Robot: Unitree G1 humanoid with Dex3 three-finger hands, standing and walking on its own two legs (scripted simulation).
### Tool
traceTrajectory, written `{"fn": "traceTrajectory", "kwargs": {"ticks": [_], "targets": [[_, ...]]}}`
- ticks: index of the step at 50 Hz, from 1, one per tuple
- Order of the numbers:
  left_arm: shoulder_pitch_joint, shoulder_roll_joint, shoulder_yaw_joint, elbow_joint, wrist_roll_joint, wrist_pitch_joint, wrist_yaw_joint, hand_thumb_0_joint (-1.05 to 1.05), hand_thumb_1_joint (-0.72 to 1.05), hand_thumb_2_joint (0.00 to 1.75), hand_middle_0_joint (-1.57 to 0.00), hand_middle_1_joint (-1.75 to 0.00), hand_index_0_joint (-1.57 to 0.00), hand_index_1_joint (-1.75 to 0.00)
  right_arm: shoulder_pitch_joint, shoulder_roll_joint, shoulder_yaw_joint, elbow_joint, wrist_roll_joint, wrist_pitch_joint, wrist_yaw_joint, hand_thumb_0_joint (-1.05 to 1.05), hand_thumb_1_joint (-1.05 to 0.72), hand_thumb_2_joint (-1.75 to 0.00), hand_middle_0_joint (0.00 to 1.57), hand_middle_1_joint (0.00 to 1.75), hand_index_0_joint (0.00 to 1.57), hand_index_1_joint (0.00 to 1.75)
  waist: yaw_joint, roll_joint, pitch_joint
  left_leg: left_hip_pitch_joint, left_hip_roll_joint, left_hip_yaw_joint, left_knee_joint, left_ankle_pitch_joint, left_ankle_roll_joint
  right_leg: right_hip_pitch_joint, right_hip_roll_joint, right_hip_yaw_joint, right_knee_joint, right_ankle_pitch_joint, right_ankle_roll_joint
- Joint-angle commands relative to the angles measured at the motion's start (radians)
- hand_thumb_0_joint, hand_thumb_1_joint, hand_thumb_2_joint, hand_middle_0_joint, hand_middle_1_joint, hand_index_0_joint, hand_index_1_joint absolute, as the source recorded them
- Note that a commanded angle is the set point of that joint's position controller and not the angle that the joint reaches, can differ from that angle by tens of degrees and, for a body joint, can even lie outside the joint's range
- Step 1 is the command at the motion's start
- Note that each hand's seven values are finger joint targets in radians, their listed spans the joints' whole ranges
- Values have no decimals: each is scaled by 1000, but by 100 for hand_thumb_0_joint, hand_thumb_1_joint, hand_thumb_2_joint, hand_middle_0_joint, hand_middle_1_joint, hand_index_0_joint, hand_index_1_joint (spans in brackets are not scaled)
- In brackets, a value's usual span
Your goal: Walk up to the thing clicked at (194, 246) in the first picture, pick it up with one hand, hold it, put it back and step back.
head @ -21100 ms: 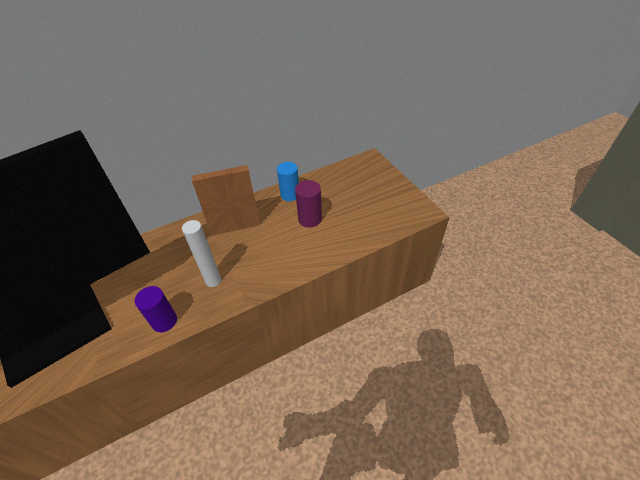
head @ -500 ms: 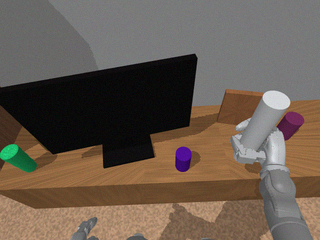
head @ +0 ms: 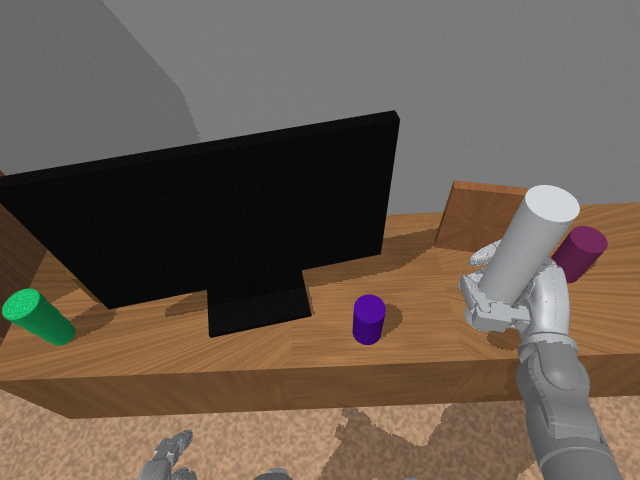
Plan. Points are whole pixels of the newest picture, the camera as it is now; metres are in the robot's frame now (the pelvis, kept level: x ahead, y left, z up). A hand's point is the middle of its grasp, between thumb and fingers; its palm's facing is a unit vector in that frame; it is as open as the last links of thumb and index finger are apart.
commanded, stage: hold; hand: right
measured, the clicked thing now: (509, 271) +0.33 -0.18 +0.09
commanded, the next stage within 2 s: crouch in 1.60 s
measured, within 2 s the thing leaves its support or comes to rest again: neither
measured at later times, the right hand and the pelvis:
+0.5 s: hand (488, 288) +0.33 -0.17 +0.05, palm faces +0.15 +0.99 +0.00, open 5.9 cm; pelvis +0.00 +0.00 +0.00, yaw +0 degrees
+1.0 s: hand (487, 287) +0.33 -0.17 +0.05, palm faces +0.14 +0.99 +0.00, open 5.9 cm; pelvis -0.01 -0.01 +0.00, yaw +0 degrees
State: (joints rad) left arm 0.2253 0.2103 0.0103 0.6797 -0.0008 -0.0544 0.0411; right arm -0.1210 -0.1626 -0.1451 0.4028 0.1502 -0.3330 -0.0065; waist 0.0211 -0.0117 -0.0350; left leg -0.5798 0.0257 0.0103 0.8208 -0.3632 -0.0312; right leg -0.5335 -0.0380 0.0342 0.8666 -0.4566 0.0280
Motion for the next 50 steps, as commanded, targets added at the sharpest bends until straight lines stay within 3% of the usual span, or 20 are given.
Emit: {"fn": "traceTrajectory", "kwargs": {"ticks": [1, 4, 5, 7, 10, 11, 13, 14, 19, 22, 23, 26, 28, 34, 35, 36, 37, 42, 46, 50], "targets": [[-28, 125, 40, -119, -4, -48, 14, 0, 89, 91, -20, -31, -20, -31, -348, -148, -58, -293, 18, -114, -3, 0, -60, -135, 142, 146, 143, 146, -1, -13, -316, 200, -18, 14, -99, 259, 29, 69, 30, -34, -122, 277, -32], [-20, 143, 54, -115, -2, -47, 16, 0, 89, 91, -20, -31, -20, -31, -360, -162, -66, -306, 14, -120, -1, 0, -59, -135, 142, 146, 143, 146, 0, -26, -353, 200, -20, 14, -94, 267, 31, 96, 27, -29, -125, 292, -28], [-17, 137, 51, -114, -2, -47, 15, 0, 88, 91, -20, -31, -20, -31, -308, -132, -47, -267, 16, -115, 1, 0, -59, -136, 143, 147, 144, 147, -2, -16, -341, 207, -21, 19, -92, 276, 32, 91, 27, -28, -127, 309, -25], [-23, 127, 43, -115, -3, -49, 15, 0, 89, 91, -20, -31, -20, -31, -365, -126, -31, -309, 21, -117, 3, 0, -59, -136, 143, 147, 144, 147, 7, -14, -334, 198, -22, 21, -92, 270, 32, 89, 25, -25, -131, 301, -26], [-22, 131, 45, -107, -3, -50, 16, 0, 88, 91, -21, -31, -20, -31, -357, -125, -36, -263, 22, -116, 6, 0, -57, -136, 142, 147, 143, 147, 11, -3, -313, 191, -21, 20, -98, 258, 32, 75, 25, -27, -131, 288, -27], [-19, 141, 52, -112, -4, -51, 17, 0, 89, 91, -20, -31, -20, -31, -320, -134, -43, -284, 22, -113, 6, 0, -56, -135, 142, 147, 143, 147, -6, -5, -351, 219, -20, 19, -96, 283, 32, 95, 26, -28, -130, 313, -27], [-19, 128, 42, -111, -4, -48, 17, 0, 89, 90, -20, -31, -20, -31, -318, -139, -56, -256, 21, -109, 6, 0, -57, -136, 142, 147, 143, 147, -3, 8, -320, 221, -17, 18, -100, 294, 29, 77, 29, -33, -125, 317, -29], [-20, 135, 47, -107, -2, -49, 17, 0, 89, 90, -20, -31, -20, -31, -281, -114, -33, -220, 19, -104, 7, 0, -58, -135, 141, 146, 142, 146, 0, 7, -308, 212, -18, 21, -93, 303, 29, 70, 28, -32, -125, 329, -27], [-36, 133, 43, -118, -2, -48, 14, 0, 89, 90, -20, -31, -21, -31, -368, -160, -69, -281, 18, -113, 0, 0, -58, -135, 141, 146, 142, 146, -9, -26, -305, 200, -21, 21, -105, 236, 33, 70, 26, -28, -143, 267, -27], [-37, 125, 37, -121, -3, -49, 17, 0, 89, 90, -20, -31, -21, -31, -347, -134, -41, -265, 15, -117, -3, 0, -60, -135, 141, 145, 142, 145, -4, -17, -302, 207, -20, 19, -107, 241, 31, 77, 28, -31, -142, 264, -27], [-22, 136, 48, -122, -1, -51, 17, 0, 89, 90, -20, -31, -20, -31, -344, -141, -54, -312, 18, -119, -3, 0, -58, -134, 141, 145, 142, 145, -11, -21, -357, 226, -20, 19, -100, 272, 32, 101, 28, -29, -138, 301, -25], [-36, 129, 43, -114, -1, -52, 18, 0, 89, 90, -20, -31, -20, -31, -345, -122, -30, -234, 12, -109, -3, 0, -59, -134, 141, 145, 142, 145, 8, -13, -286, 195, -21, 21, -108, 246, 29, 69, 28, -31, -142, 267, -29], [-36, 132, 44, -112, 1, -56, 18, 0, 89, 90, -20, -31, -20, -31, -359, -115, -23, -245, 10, -114, -2, 0, -58, -134, 141, 145, 142, 145, 10, -8, -301, 181, -24, 23, -108, 224, 29, 81, 24, -28, -146, 247, -29], [-28, 128, 40, -116, -1, -56, 14, 0, 89, 90, -20, -31, -21, -30, -344, -128, -38, -232, 10, -111, -7, 0, -54, -133, 139, 145, 141, 145, -4, -2, -295, 206, -20, 24, -106, 248, 31, 68, 27, -27, -145, 279, -26], [-32, 129, 41, -121, -1, -58, 13, 0, 89, 90, -20, -31, -20, -31, -374, -137, -36, -297, 10, -118, -9, 0, -55, -134, 140, 145, 142, 145, -6, -28, -336, 213, -19, 20, -104, 258, 32, 89, 27, -29, -143, 286, -25], [-35, 128, 38, -113, -1, -58, 14, 0, 90, 90, -20, -31, -21, -30, -363, -121, -34, -215, 9, -112, -8, 0, -58, -136, 142, 147, 143, 147, 4, -8, -288, 186, -22, 23, -104, 241, 30, 77, 24, -28, -144, 270, -26], [-28, 133, 41, -108, 1, -57, 14, 0, 90, 90, -20, -31, -20, -30, -379, -137, -51, -240, 11, -118, -10, 0, -56, -135, 141, 146, 142, 146, 4, -22, -303, 172, -24, 25, -95, 244, 34, 85, 20, -20, -145, 284, -21], [-18, 135, 43, -117, 0, -56, 12, 0, 89, 90, -20, -31, -20, -31, -362, -142, -41, -264, 4, -118, -12, 0, -56, -135, 141, 146, 142, 146, -9, -35, -335, 201, -26, 29, -92, 265, 36, 106, 20, -18, -153, 318, -16], [-32, 131, 42, -114, 0, -61, 12, 0, 89, 90, -20, -31, -20, -31, -383, -91, 4, -226, 10, -113, -2, 0, -56, -134, 140, 145, 141, 145, 17, -12, -293, 175, -25, 27, -104, 239, 31, 82, 22, -23, -149, 270, -24], [-29, 130, 41, -118, -1, -60, 10, 0, 89, 90, -20, -31, -21, -31, -345, -128, -40, -234, 9, -112, -8, 0, -54, -134, 141, 146, 142, 146, -11, -7, -314, 209, -20, 23, -108, 238, 32, 75, 27, -29, -149, 268, -26]]}}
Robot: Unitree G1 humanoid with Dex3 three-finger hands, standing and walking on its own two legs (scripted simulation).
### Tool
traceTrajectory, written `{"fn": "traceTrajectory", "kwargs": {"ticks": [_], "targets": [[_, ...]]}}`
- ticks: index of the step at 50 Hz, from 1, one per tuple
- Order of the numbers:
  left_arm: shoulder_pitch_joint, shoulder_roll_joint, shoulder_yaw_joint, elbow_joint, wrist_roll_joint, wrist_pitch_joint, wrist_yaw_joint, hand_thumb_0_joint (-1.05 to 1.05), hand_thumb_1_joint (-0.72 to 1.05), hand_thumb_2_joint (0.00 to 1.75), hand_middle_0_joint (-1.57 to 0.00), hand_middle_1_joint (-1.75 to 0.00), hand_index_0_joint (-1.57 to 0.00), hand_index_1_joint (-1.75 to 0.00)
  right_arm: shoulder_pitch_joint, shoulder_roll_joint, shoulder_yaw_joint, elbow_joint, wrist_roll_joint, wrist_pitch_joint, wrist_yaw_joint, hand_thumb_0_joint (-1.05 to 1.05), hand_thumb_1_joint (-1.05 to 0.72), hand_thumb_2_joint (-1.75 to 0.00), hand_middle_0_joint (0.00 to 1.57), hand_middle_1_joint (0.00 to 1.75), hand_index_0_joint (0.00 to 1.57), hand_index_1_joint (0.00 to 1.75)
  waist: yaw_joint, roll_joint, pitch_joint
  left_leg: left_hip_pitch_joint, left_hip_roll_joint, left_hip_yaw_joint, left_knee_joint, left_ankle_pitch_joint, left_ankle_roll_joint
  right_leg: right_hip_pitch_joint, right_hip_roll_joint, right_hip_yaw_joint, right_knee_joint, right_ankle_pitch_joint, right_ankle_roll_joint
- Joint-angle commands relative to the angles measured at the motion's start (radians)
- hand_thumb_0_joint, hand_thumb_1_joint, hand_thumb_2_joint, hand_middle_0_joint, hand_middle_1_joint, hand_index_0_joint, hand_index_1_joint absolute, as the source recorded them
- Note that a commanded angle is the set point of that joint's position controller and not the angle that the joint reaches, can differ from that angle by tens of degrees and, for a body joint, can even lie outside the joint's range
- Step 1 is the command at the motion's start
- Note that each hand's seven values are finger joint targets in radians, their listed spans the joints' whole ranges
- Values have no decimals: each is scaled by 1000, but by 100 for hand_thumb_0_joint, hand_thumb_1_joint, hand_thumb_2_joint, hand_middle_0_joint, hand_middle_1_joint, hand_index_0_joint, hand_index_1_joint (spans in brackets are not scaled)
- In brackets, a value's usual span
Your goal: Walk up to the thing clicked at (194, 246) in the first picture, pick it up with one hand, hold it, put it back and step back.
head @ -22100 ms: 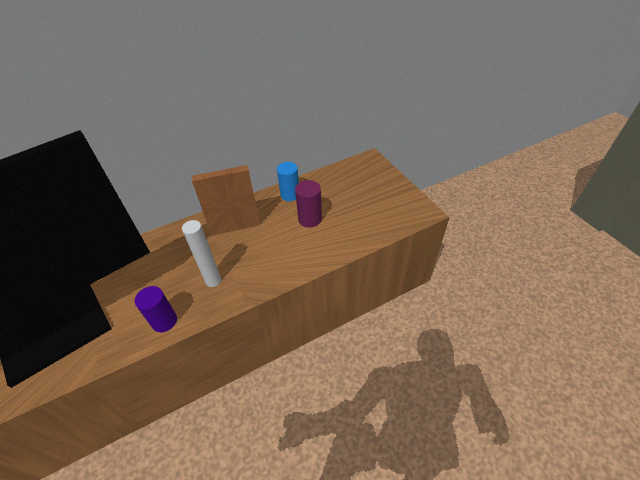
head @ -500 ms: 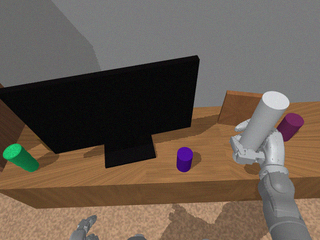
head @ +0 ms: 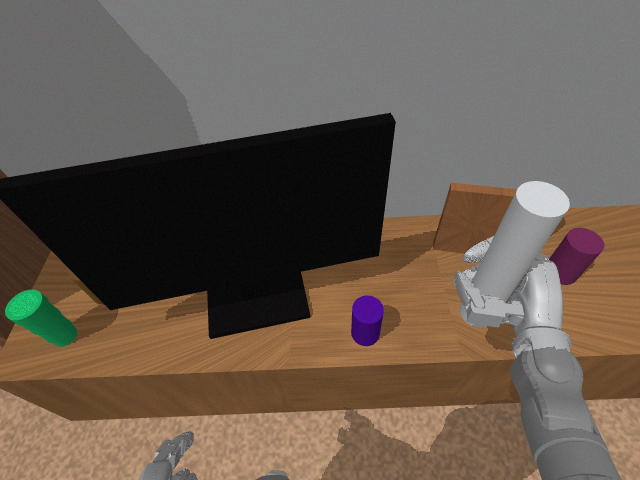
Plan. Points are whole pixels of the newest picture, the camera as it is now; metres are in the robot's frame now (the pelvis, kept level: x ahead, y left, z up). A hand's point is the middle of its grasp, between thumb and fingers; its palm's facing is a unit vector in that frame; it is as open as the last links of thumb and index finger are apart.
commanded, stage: hold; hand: right
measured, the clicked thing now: (503, 266) +0.34 -0.18 +0.09
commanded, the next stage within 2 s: crouch in 0.60 s
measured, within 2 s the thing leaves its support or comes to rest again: neither
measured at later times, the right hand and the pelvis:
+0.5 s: hand (474, 290) +0.33 -0.16 +0.05, palm faces +0.14 +0.99 +0.00, open 5.9 cm; pelvis +0.00 +0.01 +0.00, yaw +0 degrees
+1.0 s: hand (467, 293) +0.35 -0.16 +0.01, palm faces +0.15 +0.99 +0.02, open 5.9 cm; pelvis -0.01 +0.01 -0.02, yaw +0 degrees
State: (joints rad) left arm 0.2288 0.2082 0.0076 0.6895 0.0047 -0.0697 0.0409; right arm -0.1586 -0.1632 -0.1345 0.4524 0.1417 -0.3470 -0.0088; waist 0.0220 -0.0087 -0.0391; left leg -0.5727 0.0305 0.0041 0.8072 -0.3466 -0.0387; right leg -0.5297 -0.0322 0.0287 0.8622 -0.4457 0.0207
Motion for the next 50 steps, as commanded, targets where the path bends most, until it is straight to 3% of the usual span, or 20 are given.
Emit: {"fn": "traceTrajectory", "kwargs": {"ticks": [1, 4, 9, 10, 13, 14, 15, 16, 21, 22, 27, 30, 31, 32, 38, 39, 42, 43, 47, 50], "targets": [[-26, 133, 45, -134, -6, -45, 11, 0, 89, 90, -20, -31, -21, -30, -319, -129, -47, -329, 16, -101, -7, 0, -54, -135, 141, 146, 142, 146, -13, -14, -343, 214, -27, 31, -88, 250, 39, 95, 20, -20, -143, 292, -15], [-36, 131, 40, -129, -8, -43, 6, 0, 89, 90, -20, -31, -21, -30, -315, -119, -43, -266, 17, -97, -9, 0, -54, -134, 139, 145, 141, 145, -4, -3, -271, 183, -30, 34, -88, 214, 41, 53, 17, -15, -149, 254, -15], [-38, 134, 41, -131, -5, -45, 9, 0, 89, 90, -20, -31, -21, -30, -375, -133, -48, -322, 17, -113, -12, 0, -56, -135, 141, 146, 142, 146, 0, -31, -310, 181, -27, 25, -88, 207, 41, 80, 19, -21, -145, 237, -17], [-34, 133, 41, -124, -4, -43, 9, 0, 89, 90, -20, -31, -20, -30, -336, -127, -53, -256, 14, -112, -11, 0, -56, -134, 140, 145, 141, 145, 1, -24, -287, 167, -28, 27, -86, 202, 41, 66, 19, -21, -142, 234, -16], [-27, 138, 47, -127, -3, -45, 10, 0, 90, 90, -20, -31, -20, -30, -363, -129, -34, -320, 12, -119, -4, 0, -56, -135, 140, 146, 142, 146, 3, -37, -338, 179, -28, 27, -80, 228, 42, 96, 18, -19, -138, 267, -14], [-37, 133, 41, -130, -6, -46, 10, 0, 90, 90, -20, -31, -21, -30, -336, -110, -19, -278, 16, -114, -1, 0, -56, -135, 140, 145, 142, 145, 8, -24, -296, 173, -30, 31, -87, 206, 41, 74, 19, -19, -145, 242, -16], [-38, 135, 44, -135, -6, -47, 9, 0, 90, 90, -20, -31, -20, -30, -372, -129, -29, -340, 17, -118, -4, 0, -54, -134, 140, 145, 141, 145, -4, -29, -322, 192, -27, 27, -90, 196, 42, 71, 21, -21, -147, 226, -17], [-41, 128, 40, -127, -6, -48, 12, 0, 90, 90, -20, -31, -20, -30, -345, -114, -31, -270, 17, -113, -5, 0, -56, -134, 139, 144, 140, 144, 10, -6, -294, 175, -29, 27, -98, 179, 38, 62, 22, -23, -142, 204, -21], [-33, 134, 44, -121, -6, -48, 10, 0, 89, 90, -20, -30, -20, -30, -281, -124, -51, -252, 20, -106, 0, 0, -53, -133, 139, 145, 140, 145, -8, 18, -306, 202, -24, 27, -92, 221, 35, 51, 25, -26, -134, 248, -23], [-43, 126, 38, -120, -4, -46, 11, 0, 90, 90, -20, -31, -20, -30, -291, -121, -52, -231, 20, -112, 0, 0, -54, -133, 139, 144, 140, 144, 0, 30, -266, 190, -22, 24, -94, 218, 32, 30, 26, -30, -126, 238, -25], [-47, 132, 38, -132, -4, -46, 11, 0, 90, 90, -20, -30, -20, -30, -316, -138, -63, -314, 20, -126, -4, 0, -58, -133, 140, 144, 141, 144, -15, -22, -333, 200, -22, 18, -85, 231, 37, 73, 26, -30, -128, 254, -21], [-44, 133, 42, -130, -3, -45, 13, 0, 90, 90, -20, -31, -20, -30, -344, -153, -72, -323, 16, -127, -7, 0, -57, -133, 140, 144, 141, 144, -2, -28, -331, 196, -24, 19, -84, 227, 39, 75, 25, -27, -128, 251, -20], [-47, 130, 37, -130, -5, -46, 13, 0, 90, 90, -20, -30, -20, -30, -319, -105, -29, -268, 17, -121, -2, 0, -59, -134, 141, 145, 142, 145, 6, -17, -297, 180, -26, 24, -84, 218, 38, 61, 23, -26, -133, 242, -20], [-48, 133, 40, -132, -4, -46, 12, 0, 90, 90, -20, -31, -20, -30, -346, -133, -52, -300, 20, -127, -3, 0, -58, -133, 140, 145, 141, 145, 4, -15, -293, 177, -26, 25, -85, 199, 40, 52, 22, -22, -137, 224, -20], [-34, 136, 40, -124, -6, -48, 14, 0, 89, 91, -20, -31, -20, -31, -309, -110, -32, -252, 22, -118, 11, 0, -56, -132, 145, 146, 145, 146, 4, -7, -336, 190, -25, 28, -73, 257, 40, 85, 20, -20, -127, 293, -15], [-38, 134, 38, -112, -5, -48, 15, 0, 89, 92, -20, -31, -20, -31, -298, -94, -26, -193, 25, -115, 14, 0, -57, -132, 145, 146, 145, 146, 11, 17, -278, 158, -27, 32, -70, 246, 38, 51, 17, -19, -123, 284, -18], [-39, 134, 43, -103, -2, -48, 13, 0, 90, 91, -20, -31, -20, -31, -381, -116, -50, -180, 27, -129, 22, 0, -55, -130, 143, 145, 143, 145, 22, 16, -284, 126, -23, 23, -59, 232, 35, 16, 19, -21, -98, 256, -26], [-31, 137, 45, -98, 1, -50, 10, 0, 89, 91, -20, -31, -20, -31, -338, -100, -61, -81, 24, -126, 23, 0, -56, -132, 145, 146, 145, 146, 31, 47, -229, 97, -23, 23, -57, 193, 35, -30, 21, -21, -97, 213, -30], [-40, 142, 48, -93, 11, -51, 5, 0, 89, 91, -20, -31, -20, -31, -504, -153, -101, -108, 19, -186, 28, 0, -58, -130, 143, 144, 143, 144, 30, 19, -285, 28, -16, 3, 1, 141, 37, -86, 24, -19, -34, 153, -34], [-29, 148, 52, -84, 19, -55, 1, 0, 89, 91, -21, -31, -21, -31, -555, -194, -140, 7, 6, -229, 32, 0, -56, -131, 141, 144, 142, 144, 40, 13, -331, -53, -16, -7, 78, 119, 37, -170, 28, -18, 45, 122, -35]]}}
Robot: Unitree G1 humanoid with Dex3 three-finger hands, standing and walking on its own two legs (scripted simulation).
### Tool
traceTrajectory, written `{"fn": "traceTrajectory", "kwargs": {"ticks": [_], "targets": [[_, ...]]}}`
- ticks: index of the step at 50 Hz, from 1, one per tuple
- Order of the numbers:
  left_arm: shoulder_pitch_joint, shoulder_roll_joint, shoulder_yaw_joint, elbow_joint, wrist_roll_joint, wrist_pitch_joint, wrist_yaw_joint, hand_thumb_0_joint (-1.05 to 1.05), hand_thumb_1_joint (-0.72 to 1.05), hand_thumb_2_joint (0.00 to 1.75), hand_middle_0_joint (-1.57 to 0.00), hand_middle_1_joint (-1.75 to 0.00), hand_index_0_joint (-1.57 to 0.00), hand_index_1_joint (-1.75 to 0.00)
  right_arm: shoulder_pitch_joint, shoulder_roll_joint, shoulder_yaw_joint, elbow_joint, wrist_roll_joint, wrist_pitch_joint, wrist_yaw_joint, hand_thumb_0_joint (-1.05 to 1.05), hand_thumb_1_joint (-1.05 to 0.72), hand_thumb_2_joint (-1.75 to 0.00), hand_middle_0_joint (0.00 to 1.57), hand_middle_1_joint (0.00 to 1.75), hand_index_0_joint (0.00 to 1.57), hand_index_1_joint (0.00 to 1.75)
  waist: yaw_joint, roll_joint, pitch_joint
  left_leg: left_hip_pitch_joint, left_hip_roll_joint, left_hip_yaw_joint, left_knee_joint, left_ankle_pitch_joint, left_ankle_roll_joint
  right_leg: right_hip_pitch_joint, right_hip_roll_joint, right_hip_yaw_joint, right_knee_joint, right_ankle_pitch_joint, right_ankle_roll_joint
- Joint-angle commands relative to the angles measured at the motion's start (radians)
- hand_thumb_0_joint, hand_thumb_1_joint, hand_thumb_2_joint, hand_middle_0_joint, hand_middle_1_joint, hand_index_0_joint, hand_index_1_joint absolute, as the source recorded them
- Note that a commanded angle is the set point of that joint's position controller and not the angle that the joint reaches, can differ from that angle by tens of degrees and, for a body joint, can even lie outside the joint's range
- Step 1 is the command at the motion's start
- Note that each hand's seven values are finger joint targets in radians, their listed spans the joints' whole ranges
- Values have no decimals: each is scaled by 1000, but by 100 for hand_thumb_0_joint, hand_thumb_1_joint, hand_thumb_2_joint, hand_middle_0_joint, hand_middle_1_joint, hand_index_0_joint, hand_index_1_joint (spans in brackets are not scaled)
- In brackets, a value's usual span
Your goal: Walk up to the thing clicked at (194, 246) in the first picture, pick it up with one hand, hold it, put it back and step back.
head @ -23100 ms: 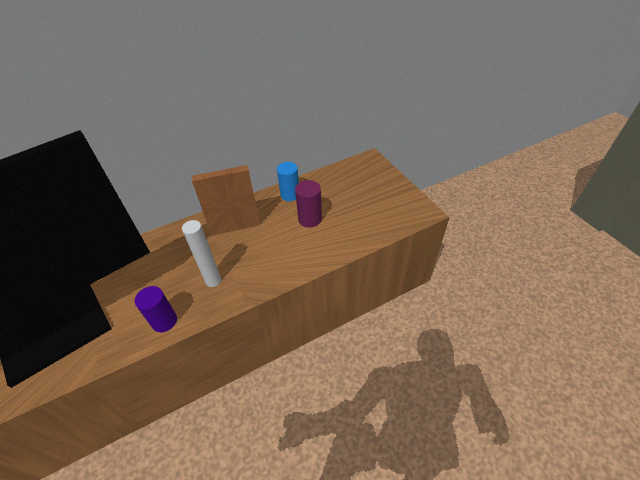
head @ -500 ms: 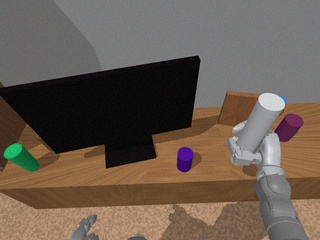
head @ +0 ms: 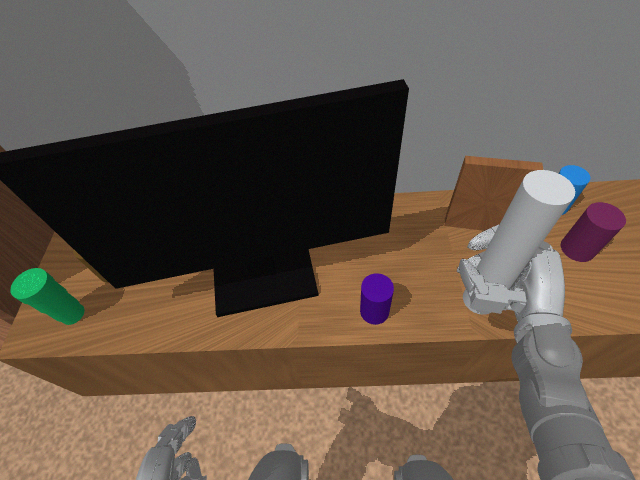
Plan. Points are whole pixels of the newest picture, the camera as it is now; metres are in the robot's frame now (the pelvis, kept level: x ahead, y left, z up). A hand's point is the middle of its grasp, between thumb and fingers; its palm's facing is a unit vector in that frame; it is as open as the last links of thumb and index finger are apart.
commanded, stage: crouch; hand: right
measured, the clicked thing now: (507, 254) +0.36 -0.18 +0.07
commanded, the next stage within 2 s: lower in 1.14 s
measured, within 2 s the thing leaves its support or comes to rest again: neither
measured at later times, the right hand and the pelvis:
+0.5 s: hand (457, 262) +0.46 -0.19 -0.11, palm faces +0.14 +0.99 +0.00, open 5.9 cm; pelvis -0.03 -0.01 -0.13, yaw +1 degrees
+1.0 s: hand (451, 259) +0.50 -0.19 -0.17, palm faces +0.15 +0.99 -0.02, open 5.9 cm; pelvis -0.05 -0.01 -0.19, yaw +1 degrees
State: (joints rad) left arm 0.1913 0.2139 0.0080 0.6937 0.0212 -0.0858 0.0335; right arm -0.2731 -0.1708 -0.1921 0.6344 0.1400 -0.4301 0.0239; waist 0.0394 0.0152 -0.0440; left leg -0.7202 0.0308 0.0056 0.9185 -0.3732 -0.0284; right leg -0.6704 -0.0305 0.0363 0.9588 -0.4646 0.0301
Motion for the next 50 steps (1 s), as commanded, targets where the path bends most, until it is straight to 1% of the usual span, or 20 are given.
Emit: {"fn": "traceTrajectory", "kwargs": {"ticks": [1, 4, 7, 8, 10, 13, 16, 18, 21, 26, 31, 34, 35, 37, 39, 43, 44, 46, 48, 50], "targets": [[20, 146, 52, -85, 6, -40, 7, 0, 89, 91, -21, -31, -21, -31, -482, -196, -87, -155, 3, -161, 0, 0, -53, -131, 140, 143, 141, 143, 29, -15, -356, 58, -18, -9, 2, 151, 28, -53, 26, -23, -22, 144, -44], [38, 149, 47, -77, 17, -41, 0, 0, 89, 91, -21, -31, -21, -31, -547, -242, -122, -33, -8, -206, 5, 0, -53, -132, 140, 144, 141, 144, 40, -28, -394, -45, -17, -17, 88, 92, 27, -192, 26, -21, 72, 81, -45], [65, 166, 45, -99, 25, -44, -4, 0, 89, 91, -20, -31, -20, -31, -715, -341, -167, -77, -13, -255, 19, 0, -51, -133, 140, 145, 141, 145, 44, -92, -622, -86, -15, -22, 183, 113, 33, -221, 29, -19, 161, 112, -36], [79, 172, 44, -100, 26, -40, -5, 0, 89, 91, -20, -31, -20, -31, -732, -352, -168, -30, -18, -258, 29, 0, -49, -132, 139, 144, 141, 144, 47, -120, -658, -105, -15, -16, 211, 142, 39, -223, 31, -21, 181, 145, -32], [94, 179, 44, -90, 30, -30, -9, 0, 88, 91, -20, -31, -20, -31, -750, -318, -154, 90, -14, -252, 49, 0, -51, -129, 137, 141, 138, 141, 68, -109, -622, -179, -20, -4, 253, 133, 43, -297, 35, -15, 228, 138, -33], [112, 201, 41, -96, 36, -23, -16, 0, 89, 91, -20, -31, -20, -31, -865, -371, -178, 81, -20, -260, 67, 0, -52, -129, 135, 139, 136, 139, 68, -182, -722, -273, -19, 9, 316, 128, 53, -271, 30, 3, 276, 184, -25], [132, 208, 43, -91, 35, -10, -28, 0, 88, 91, -20, -31, -20, -31, -870, -342, -181, 176, -20, -239, 77, 0, -50, -128, 133, 138, 135, 138, 90, -157, -693, -308, -16, 19, 349, 127, 56, -348, 31, 11, 313, 168, -27], [140, 220, 44, -91, 36, -3, -35, 0, 89, 91, -20, -31, -20, -31, -892, -399, -212, 173, -32, -239, 74, 0, -49, -128, 134, 139, 136, 139, 76, -180, -739, -337, -16, 23, 381, 133, 58, -339, 27, 18, 336, 196, -24], [164, 220, 46, -88, 38, 11, -43, 0, 89, 91, -20, -31, -20, -31, -923, -405, -237, 183, -37, -228, 58, 0, -50, -132, 138, 143, 139, 143, 99, -140, -764, -304, -17, 23, 404, 157, 59, -418, 30, 11, 376, 181, -31], [174, 221, 45, -76, 39, 24, -45, 0, 89, 90, -20, -31, -21, -31, -995, -507, -309, 205, -60, -229, 28, 0, -54, -135, 142, 147, 143, 147, 114, -109, -779, -331, -19, 16, 432, 103, 51, -525, 31, 6, 428, 98, -43], [183, 221, 43, -63, 57, 34, -49, 0, 89, 91, -20, -30, -20, -30, -1045, -525, -299, 232, -96, -242, 25, 0, -52, -135, 141, 146, 142, 146, 121, -186, -757, -443, -20, 21, 490, 82, 61, -536, 25, 15, 458, 104, -34], [186, 223, 39, -63, 61, 37, -53, 0, 89, 91, -20, -30, -20, -30, -1081, -496, -281, 254, -102, -235, 39, 0, -52, -136, 140, 147, 142, 147, 146, -212, -793, -482, -19, 27, 522, 94, 63, -525, 25, 26, 484, 128, -32], [188, 230, 39, -64, 63, 40, -52, 0, 89, 90, -20, -30, -20, -30, -1097, -522, -289, 264, -107, -232, 40, 0, -52, -136, 140, 147, 142, 147, 148, -225, -790, -503, -19, 28, 529, 81, 64, -528, 25, 28, 492, 122, -31], [194, 231, 39, -63, 64, 43, -54, 0, 89, 91, -20, -30, -20, -30, -1141, -510, -268, 256, -110, -225, 47, 0, -53, -137, 141, 147, 142, 147, 160, -244, -805, -526, -18, 30, 538, 71, 64, -525, 23, 32, 504, 115, -31], [206, 234, 36, -61, 64, 45, -52, 0, 90, 90, -20, -30, -20, -30, -1130, -530, -289, 295, -114, -211, 47, 0, -53, -138, 141, 148, 143, 148, 165, -229, -808, -510, -17, 27, 547, 90, 63, -567, 27, 21, 532, 113, -34], [207, 246, 37, -63, 61, 52, -55, 0, 89, 90, -20, -30, -21, -30, -1167, -541, -286, 308, -117, -191, 49, 0, -52, -137, 140, 147, 141, 147, 170, -247, -786, -574, -14, 32, 571, 49, 62, -587, 25, 29, 543, 82, -32], [210, 248, 39, -69, 63, 54, -56, 0, 89, 90, -20, -31, -21, -30, -1174, -581, -305, 290, -122, -189, 44, 0, -52, -136, 139, 147, 141, 147, 158, -250, -801, -565, -15, 30, 577, 43, 62, -614, 26, 26, 551, 66, -34], [210, 245, 32, -73, 62, 57, -56, 0, 90, 90, -20, -31, -21, -30, -1195, -571, -297, 283, -123, -183, 46, 0, -54, -139, 142, 149, 143, 149, 166, -254, -808, -578, -15, 32, 595, 55, 63, -617, 25, 27, 563, 82, -32], [219, 249, 31, -76, 61, 61, -55, 0, 90, 90, -20, -31, -21, -30, -1202, -604, -319, 300, -126, -176, 42, 0, -52, -140, 142, 150, 144, 150, 169, -228, -819, -567, -15, 30, 601, 54, 60, -646, 27, 22, 584, 70, -37], [222, 253, 34, -71, 60, 63, -55, 0, 90, 90, -21, -31, -21, -30, -1225, -595, -308, 297, -122, -172, 46, 0, -55, -139, 143, 150, 144, 150, 178, -229, -824, -571, -13, 26, 606, 39, 58, -670, 29, 18, 595, 45, -40]]}}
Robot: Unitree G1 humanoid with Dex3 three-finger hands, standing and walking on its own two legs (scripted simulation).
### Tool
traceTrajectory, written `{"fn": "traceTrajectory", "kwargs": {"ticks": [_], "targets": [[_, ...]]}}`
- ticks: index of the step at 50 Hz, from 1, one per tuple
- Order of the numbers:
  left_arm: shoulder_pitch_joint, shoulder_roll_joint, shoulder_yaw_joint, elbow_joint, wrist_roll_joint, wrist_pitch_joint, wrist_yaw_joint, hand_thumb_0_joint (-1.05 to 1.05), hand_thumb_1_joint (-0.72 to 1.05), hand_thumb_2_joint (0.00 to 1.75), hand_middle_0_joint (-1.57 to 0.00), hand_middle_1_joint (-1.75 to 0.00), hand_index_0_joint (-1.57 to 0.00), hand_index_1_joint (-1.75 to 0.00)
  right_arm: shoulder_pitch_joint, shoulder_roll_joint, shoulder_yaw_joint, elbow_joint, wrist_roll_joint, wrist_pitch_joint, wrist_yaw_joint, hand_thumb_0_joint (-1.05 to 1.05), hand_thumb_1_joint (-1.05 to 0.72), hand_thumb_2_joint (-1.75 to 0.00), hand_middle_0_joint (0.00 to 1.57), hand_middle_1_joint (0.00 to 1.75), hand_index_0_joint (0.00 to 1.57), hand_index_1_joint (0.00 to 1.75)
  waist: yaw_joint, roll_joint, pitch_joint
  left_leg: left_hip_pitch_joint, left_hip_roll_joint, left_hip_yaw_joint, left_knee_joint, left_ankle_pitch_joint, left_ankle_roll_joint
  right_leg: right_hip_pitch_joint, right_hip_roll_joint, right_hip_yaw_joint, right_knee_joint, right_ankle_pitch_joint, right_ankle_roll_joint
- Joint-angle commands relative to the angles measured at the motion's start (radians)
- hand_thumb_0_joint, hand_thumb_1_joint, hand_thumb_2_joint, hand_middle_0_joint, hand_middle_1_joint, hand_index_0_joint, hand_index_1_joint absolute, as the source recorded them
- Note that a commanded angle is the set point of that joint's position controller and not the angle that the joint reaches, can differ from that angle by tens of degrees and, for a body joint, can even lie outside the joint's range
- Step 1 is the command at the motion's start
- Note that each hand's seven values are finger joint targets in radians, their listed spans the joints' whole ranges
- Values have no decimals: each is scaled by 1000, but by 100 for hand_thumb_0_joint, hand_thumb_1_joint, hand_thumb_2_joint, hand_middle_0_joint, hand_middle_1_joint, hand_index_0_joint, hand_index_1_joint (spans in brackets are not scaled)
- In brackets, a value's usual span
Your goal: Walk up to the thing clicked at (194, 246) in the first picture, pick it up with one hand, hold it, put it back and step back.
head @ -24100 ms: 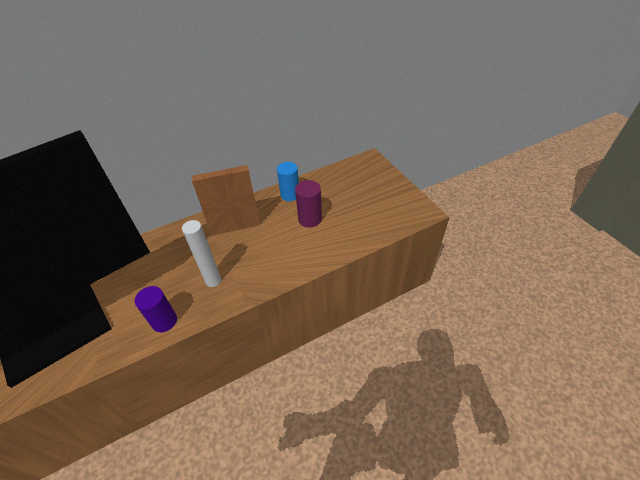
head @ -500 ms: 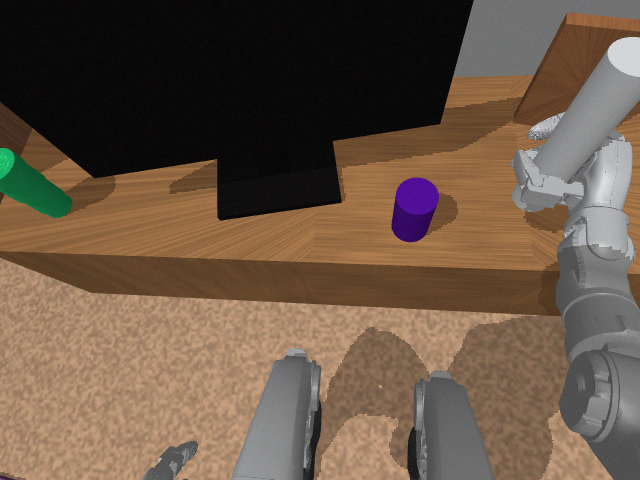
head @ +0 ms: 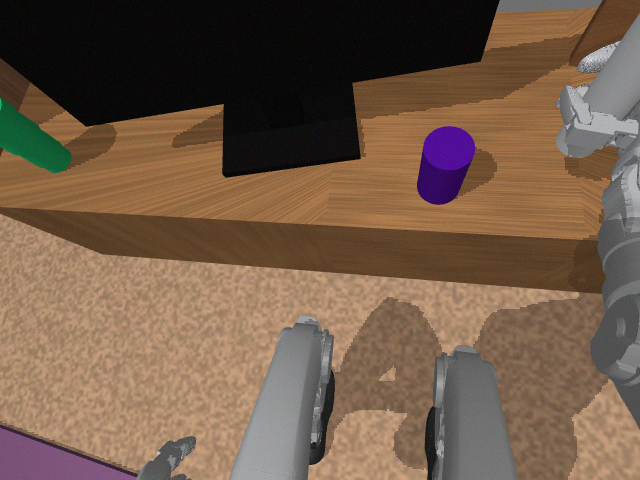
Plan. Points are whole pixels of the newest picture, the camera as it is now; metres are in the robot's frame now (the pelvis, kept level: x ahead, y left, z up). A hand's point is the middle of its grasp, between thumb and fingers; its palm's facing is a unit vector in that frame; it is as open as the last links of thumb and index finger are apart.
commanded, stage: crouch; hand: right
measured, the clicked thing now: (627, 75) +0.54 -0.21 +0.06
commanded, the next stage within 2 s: lower in 0.14 s
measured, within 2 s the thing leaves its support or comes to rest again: rests again in 1.08 s
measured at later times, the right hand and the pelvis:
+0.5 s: hand (568, 119) +0.56 -0.20 -0.04, palm faces +0.17 +0.99 -0.02, open 5.9 cm; pelvis -0.01 +0.00 -0.05, yaw +0 degrees
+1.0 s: hand (551, 137) +0.57 -0.20 -0.09, palm faces +0.17 +0.98 -0.02, open 5.9 cm; pelvis -0.01 +0.00 -0.10, yaw +0 degrees
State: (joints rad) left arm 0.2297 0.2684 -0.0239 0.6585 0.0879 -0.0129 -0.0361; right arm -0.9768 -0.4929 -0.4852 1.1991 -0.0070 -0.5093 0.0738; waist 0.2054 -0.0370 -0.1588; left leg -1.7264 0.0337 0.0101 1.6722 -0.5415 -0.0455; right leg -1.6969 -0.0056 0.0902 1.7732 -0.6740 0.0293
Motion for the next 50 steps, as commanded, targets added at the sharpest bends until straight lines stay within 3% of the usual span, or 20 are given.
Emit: {"fn": "traceTrajectory", "kwargs": {"ticks": [1, 3, 11, 12, 14, 16, 17, 18, 22, 33, 34, 35, 37, 39, 40, 42, 43, 45, 48, 50], "targets": [[185, 200, 64, -33, -6, -10, 17, 0, 90, 90, -20, -31, -21, -30, -515, -274, -18, -255, 26, -89, -1, 0, -56, -140, 143, 150, 144, 150, 18, -177, -698, 426, -15, 23, -142, 209, 75, 345, 4, -36, -209, 253, -40], [183, 203, 63, -37, -9, -6, 19, 0, 90, 90, -21, -31, -21, -30, -553, -326, -38, -285, 21, -86, -9, 0, -54, -139, 142, 149, 143, 149, 6, -181, -702, 405, -16, 22, -139, 172, 73, 335, 3, -36, -209, 221, -41], [208, 214, 59, -28, -9, 4, 19, 0, 90, 89, -21, -31, -21, -31, -543, -284, -3, -257, 13, -56, 8, 0, -56, -139, 142, 149, 143, 149, 26, -211, -733, 358, -15, 32, -80, 239, 80, 359, 0, -28, -166, 313, -31], [220, 217, 63, -23, -9, 8, 20, 0, 90, 90, -21, -31, -21, -31, -594, -334, -31, -340, 15, -62, 5, 0, -56, -140, 142, 150, 144, 150, 19, -240, -753, 362, -11, 27, -70, 260, 82, 372, -1, -32, -155, 336, -29], [209, 211, 57, -36, -10, 8, 20, 0, 89, 91, -21, -31, -21, -31, -549, -285, -2, -242, 14, -43, 8, 0, -58, -139, 142, 149, 144, 149, 33, -198, -719, 371, -13, 27, -74, 236, 76, 308, 1, -35, -143, 289, -37], [214, 211, 57, -20, -12, 9, 18, 0, 89, 90, -21, -30, -21, -31, -538, -299, -26, -193, 19, -41, 4, 0, -56, -139, 142, 149, 143, 149, 38, -162, -637, 333, -12, 26, -69, 174, 74, 208, 4, -39, -133, 211, -43], [208, 205, 52, -19, -10, 6, 16, 0, 90, 90, -21, -31, -21, -31, -502, -245, -1, -133, 22, -40, 11, 0, -57, -140, 142, 150, 144, 150, 49, -140, -589, 282, -13, 32, -60, 153, 72, 179, 4, -39, -120, 193, -45], [202, 213, 56, -25, -10, 7, 17, 0, 90, 89, -21, -31, -21, -30, -564, -330, -41, -235, 22, -54, 6, 0, -61, -140, 143, 150, 144, 150, 27, -170, -624, 264, -13, 26, -50, 125, 73, 178, 5, -40, -114, 169, -47], [223, 227, 54, -35, -3, 13, 9, 0, 90, 89, -21, -31, -21, -30, -545, -374, -58, -232, 4, -71, 8, 0, -55, -136, 138, 145, 140, 145, 22, -181, -705, 320, -8, 18, -3, 186, 71, 162, 11, -53, -63, 219, -47], [251, 258, 66, -16, -1, 32, 8, 0, 90, 90, -21, -31, -21, -31, -633, -360, -35, -312, -4, -64, 2, 0, -59, -139, 140, 148, 142, 148, 48, -267, -770, 206, -1, 42, 87, 200, 76, 244, 11, -40, -11, 271, -29], [245, 264, 70, -14, 0, 32, 10, 0, 90, 90, -21, -31, -21, -31, -630, -322, -4, -294, -3, -57, 5, 0, -59, -141, 142, 150, 143, 150, 60, -253, -772, 217, 2, 37, 84, 199, 73, 223, 12, -46, 5, 257, -33], [242, 254, 63, -15, -2, 34, 9, 0, 90, 90, -21, -31, -21, -31, -673, -362, -33, -339, 1, -61, 2, 0, -57, -140, 141, 150, 143, 150, 51, -253, -774, 215, 4, 34, 90, 191, 73, 198, 13, -47, 9, 246, -34], [240, 262, 68, -14, -2, 34, 8, 0, 90, 90, -21, -31, -21, -30, -639, -320, -2, -301, 1, -47, 7, 0, -57, -142, 143, 152, 145, 152, 58, -257, -760, 199, 4, 38, 104, 185, 74, 179, 14, -47, 18, 240, -33], [246, 259, 64, -6, -5, 38, 7, 0, 90, 89, -21, -31, -21, -30, -653, -355, -34, -302, 0, -44, 2, 0, -57, -144, 144, 153, 146, 154, 54, -248, -754, 175, 5, 43, 118, 176, 74, 166, 15, -43, 22, 241, -31], [232, 254, 52, -19, -6, 36, 7, 0, 91, 89, -21, -31, -21, -30, -583, -304, -8, -208, -1, -32, 5, 0, -59, -144, 145, 154, 147, 154, 57, -215, -731, 170, 2, 47, 119, 170, 72, 150, 17, -43, 29, 232, -34], [255, 264, 64, -12, -4, 43, 9, 0, 90, 89, -21, -31, -21, -30, -647, -381, -47, -292, -7, -41, -4, 0, -60, -144, 146, 154, 148, 154, 49, -218, -766, 200, 6, 34, 124, 178, 69, 123, 18, -58, 52, 223, -38], [238, 256, 52, -18, -5, 41, 5, 0, 90, 89, -21, -31, -21, -30, -592, -319, -13, -211, -4, -30, 1, 0, -58, -142, 143, 152, 145, 152, 56, -204, -716, 186, 6, 38, 130, 159, 68, 84, 21, -58, 52, 203, -38], [249, 254, 53, -16, -7, 46, 5, 0, 90, 89, -21, -31, -21, -30, -636, -397, -62, -272, -9, -41, -7, 0, -57, -143, 144, 153, 146, 153, 47, -187, -725, 199, 7, 35, 130, 151, 65, 55, 22, -62, 61, 187, -43], [243, 262, 56, -20, -7, 49, 3, 0, 90, 89, -21, -31, -21, -30, -616, -340, -32, -238, -8, -36, -1, 0, -60, -142, 144, 152, 145, 152, 59, -184, -713, 172, 6, 39, 148, 153, 67, 54, 23, -58, 69, 197, -41], [243, 260, 52, -25, -4, 54, 0, 0, 90, 89, -21, -31, -21, -30, -648, -384, -48, -290, -14, -44, -3, 0, -59, -139, 142, 149, 143, 149, 49, -221, -736, 168, 6, 36, 161, 165, 69, 61, 23, -60, 78, 211, -39]]}}
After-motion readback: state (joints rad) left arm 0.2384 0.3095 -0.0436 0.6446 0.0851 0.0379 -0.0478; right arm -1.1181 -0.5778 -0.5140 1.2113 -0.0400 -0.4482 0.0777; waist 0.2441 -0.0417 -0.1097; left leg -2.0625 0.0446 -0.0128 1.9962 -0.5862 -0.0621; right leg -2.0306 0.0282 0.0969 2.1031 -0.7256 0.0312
